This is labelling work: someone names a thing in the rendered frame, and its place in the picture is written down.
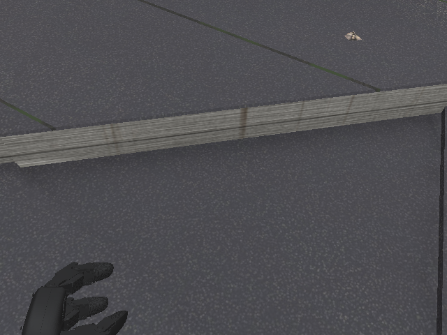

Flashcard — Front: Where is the robot left hand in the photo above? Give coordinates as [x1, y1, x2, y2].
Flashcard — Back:
[20, 262, 128, 335]

